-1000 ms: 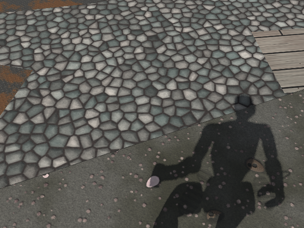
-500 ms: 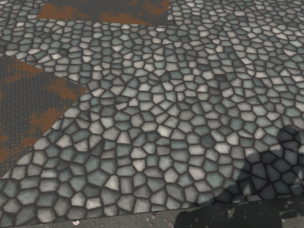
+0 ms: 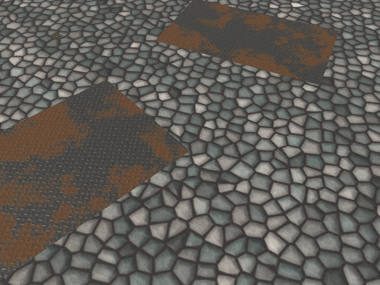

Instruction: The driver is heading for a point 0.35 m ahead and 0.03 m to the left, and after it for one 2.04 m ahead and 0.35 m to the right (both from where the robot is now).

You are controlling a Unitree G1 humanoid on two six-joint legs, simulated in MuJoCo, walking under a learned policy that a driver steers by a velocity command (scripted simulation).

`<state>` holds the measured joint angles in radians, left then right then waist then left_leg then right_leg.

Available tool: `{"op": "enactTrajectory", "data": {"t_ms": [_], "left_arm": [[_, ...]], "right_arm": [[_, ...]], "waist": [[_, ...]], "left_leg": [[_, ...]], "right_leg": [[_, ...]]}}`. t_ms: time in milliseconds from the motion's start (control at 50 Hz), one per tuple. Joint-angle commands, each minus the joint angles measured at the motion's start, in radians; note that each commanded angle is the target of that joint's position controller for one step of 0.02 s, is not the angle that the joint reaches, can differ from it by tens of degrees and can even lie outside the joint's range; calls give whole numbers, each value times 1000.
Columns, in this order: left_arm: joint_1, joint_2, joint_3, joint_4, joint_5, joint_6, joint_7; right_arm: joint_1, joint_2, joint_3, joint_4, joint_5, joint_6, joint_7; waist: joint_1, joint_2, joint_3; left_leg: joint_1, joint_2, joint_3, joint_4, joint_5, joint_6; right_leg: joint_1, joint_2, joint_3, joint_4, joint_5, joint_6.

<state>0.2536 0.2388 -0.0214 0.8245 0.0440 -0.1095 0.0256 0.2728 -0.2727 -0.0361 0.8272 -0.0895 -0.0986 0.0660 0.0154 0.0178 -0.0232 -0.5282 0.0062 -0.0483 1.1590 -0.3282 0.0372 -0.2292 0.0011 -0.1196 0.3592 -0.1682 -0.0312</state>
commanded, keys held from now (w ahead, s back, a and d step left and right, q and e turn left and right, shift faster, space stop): w+q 0.30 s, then w+e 0.66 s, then e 0.04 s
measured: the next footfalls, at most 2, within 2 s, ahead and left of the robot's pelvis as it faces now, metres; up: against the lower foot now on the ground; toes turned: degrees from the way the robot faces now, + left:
left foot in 0.34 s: +0.26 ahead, +0.17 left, +0.00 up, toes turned +15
right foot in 0.78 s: +0.63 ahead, +0.04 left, -0.12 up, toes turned +6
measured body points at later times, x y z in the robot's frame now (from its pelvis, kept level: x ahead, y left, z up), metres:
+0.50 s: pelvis +0.27 +0.08 -0.03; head +0.27 +0.09 +0.42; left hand +0.33 +0.35 -0.15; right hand +0.34 -0.17 -0.16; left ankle +0.22 +0.16 -0.74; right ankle +0.27 -0.07 -0.67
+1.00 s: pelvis +0.56 +0.10 -0.13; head +0.60 +0.10 +0.32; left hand +0.64 +0.35 -0.26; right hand +0.72 -0.16 -0.22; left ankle +0.65 +0.28 -0.78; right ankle +0.59 +0.04 -0.86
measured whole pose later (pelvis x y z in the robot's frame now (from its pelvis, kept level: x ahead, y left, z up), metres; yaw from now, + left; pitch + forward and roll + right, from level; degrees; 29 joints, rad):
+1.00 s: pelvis +0.56 +0.10 -0.13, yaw -2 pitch +4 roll -1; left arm 0.30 0.23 0.05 0.83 -0.01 -0.04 -0.01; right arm 0.15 -0.23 -0.04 0.70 -0.02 -0.10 -0.05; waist 0.01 0.01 -0.01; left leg -0.75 0.08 -0.11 1.08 -0.23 -0.06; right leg -0.34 0.16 0.09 0.47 -0.18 -0.11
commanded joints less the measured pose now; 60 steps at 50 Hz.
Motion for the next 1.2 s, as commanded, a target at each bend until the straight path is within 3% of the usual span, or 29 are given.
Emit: {"op": "enactTrajectory", "data": {"t_ms": [20,220,320,340,360,380,400,420,440,480,520,560,580,600,660,720,780,800,820,840,860,880,920,1000,1080,1140,1160,1180,1200], "left_arm": [[4,71,23,-34,12,-28,21],[91,130,46,38,61,-44,-16],[81,254,82,42,60,-25,-22],[110,267,85,61,70,-22,-49],[216,141,56,70,100,-18,-81],[229,56,31,21,78,-28,-130],[-99,56,30,-92,-2,-38,-142],[-201,67,37,-135,-5,-43,-121],[-166,119,57,-113,18,-33,-95],[-32,39,26,-63,74,3,-87],[-22,17,23,-55,97,18,-101],[-73,30,26,-65,49,14,-111],[-165,72,53,-99,-120,24,-80],[-193,80,49,-115,-127,27,-73],[-306,47,45,-151,-78,40,-93],[-322,21,40,-149,-76,39,-127],[104,123,111,-19,-55,47,-108],[156,202,119,-14,-49,48,-96],[215,222,125,-26,-70,54,-89],[235,275,146,-19,-68,60,-70],[156,210,134,-33,-51,60,-40],[16,157,111,-89,-46,53,-32],[-118,142,104,-114,-47,34,-35],[-95,165,122,-119,-59,44,-11],[26,152,134,-89,-75,90,9],[-15,121,137,-124,-84,107,12],[-18,73,126,-139,-75,105,9],[76,8,109,-140,-52,101,7],[166,76,104,-173,-65,91,-5]], "right_arm": [[-65,4,14,-79,20,-6,16],[-112,-39,2,-125,1,21,41],[-34,-98,-38,-138,39,-9,23],[106,-146,-70,-92,41,-31,3],[275,-217,-97,-41,29,-37,-36],[429,-203,-68,-24,18,-24,-55],[482,-156,-66,15,3,-46,-60],[396,-123,-56,35,36,-58,-56],[286,-32,-20,16,53,-49,-44],[92,49,28,-21,24,-22,-37],[8,76,54,-54,6,-38,-67],[40,-14,37,-49,-13,-51,-80],[47,-146,-26,-5,136,-48,-106],[96,-145,-21,11,153,-47,-118],[204,-73,-20,62,130,-28,-125],[234,-53,-29,68,109,7,-121],[166,-77,-48,40,95,8,-94],[276,13,-22,2,73,-21,-73],[275,-64,-16,-54,87,-50,-61],[166,-67,-11,-132,143,-63,-59],[68,-68,-10,-144,153,-68,-77],[25,-112,-24,-149,130,-56,-99],[22,-112,-41,-140,80,-13,-122],[-113,-14,-26,-198,53,-5,-121],[-190,-20,-31,-223,94,5,-109],[-154,-70,-57,-220,83,1,-100],[-96,-105,-69,-212,72,-2,-104],[-32,-148,-75,-219,54,9,-112],[21,-164,-82,-201,60,19,-102]], "waist": [[5,-67,-6],[-9,-83,63],[-75,-98,49],[-130,-71,18],[-138,131,-141],[-152,150,-364],[-277,89,-45],[-223,104,82],[-142,37,75],[9,5,117],[29,16,71],[-7,18,28],[10,50,94],[-5,20,76],[-80,-13,85],[-99,-12,103],[109,-110,-92],[43,-316,-181],[88,-259,-402],[101,-224,-390],[83,-81,-325],[26,39,-217],[-79,65,-40],[-49,-41,-23],[3,-94,-92],[-44,-109,-98],[-65,-73,-134],[-38,115,-227],[-15,306,-361]], "left_leg": [[-170,108,-25,-122,48,-28],[-156,95,8,-216,329,34],[242,-52,172,-390,147,59],[492,-119,205,-467,237,92],[884,10,-20,-441,523,265],[1108,255,-496,-639,544,451],[942,310,-556,-754,418,377],[715,322,-487,-780,246,313],[516,308,-411,-759,209,297],[132,270,-255,-783,89,237],[21,179,-118,-791,45,190],[-43,100,40,-747,20,154],[-130,118,22,-757,131,134],[-68,135,32,-715,136,123],[140,156,52,-576,58,87],[340,196,17,-412,139,82],[150,86,136,218,409,39],[-338,-4,125,651,-380,-27],[-406,-4,-39,701,-395,-35],[-589,-13,-69,700,-305,-63],[-658,43,-96,594,-134,-49],[-593,69,-101,437,5,-47],[-362,105,-113,200,41,-89],[58,32,11,-337,259,-123],[105,-56,-23,-569,348,-131],[214,-37,-55,-732,379,-78],[368,66,-104,-748,502,-33],[624,294,-290,-667,884,76],[744,491,-556,-691,817,238]], "right_leg": [[175,-279,186,-239,224,-203],[229,-300,-57,-142,407,-178],[164,-268,-167,164,796,-111],[25,-224,-175,377,730,-93],[-280,-137,-162,775,149,-8],[-473,26,20,1028,-484,29],[-763,31,177,1063,-455,-17],[-774,-55,207,1016,-368,-37],[-660,-100,208,989,-311,-38],[-459,-156,245,849,-108,-82],[-376,-134,217,626,250,-96],[-202,-84,134,388,556,-65],[-139,-25,168,338,586,-40],[-144,-14,172,300,602,-24],[-247,-18,158,157,672,-31],[-352,-47,158,71,550,-51],[221,2,87,51,538,-143],[638,-184,365,337,907,-296],[770,-290,621,284,724,-420],[793,-362,846,83,148,-479],[689,-376,921,-18,-147,-411],[465,-370,906,-59,-141,-375],[20,-265,756,-93,69,-343],[-319,-25,379,-56,421,-234],[-134,-34,461,43,357,-182],[-75,-9,534,171,193,-115],[-157,39,488,307,63,-68],[-348,148,358,575,-414,-3],[-479,152,334,774,-584,24]]}}
Keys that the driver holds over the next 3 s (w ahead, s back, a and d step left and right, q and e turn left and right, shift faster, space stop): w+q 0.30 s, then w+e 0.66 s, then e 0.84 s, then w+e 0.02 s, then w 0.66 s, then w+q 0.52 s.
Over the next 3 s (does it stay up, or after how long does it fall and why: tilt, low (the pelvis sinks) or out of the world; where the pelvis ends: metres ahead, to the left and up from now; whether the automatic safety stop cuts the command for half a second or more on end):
stays up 1.10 -0.17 -0.14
